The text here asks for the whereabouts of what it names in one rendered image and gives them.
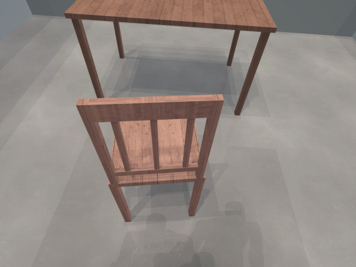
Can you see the chair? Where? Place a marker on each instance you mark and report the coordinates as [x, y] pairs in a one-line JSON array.
[[155, 140]]

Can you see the table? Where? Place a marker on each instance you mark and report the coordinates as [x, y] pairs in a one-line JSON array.
[[238, 15]]

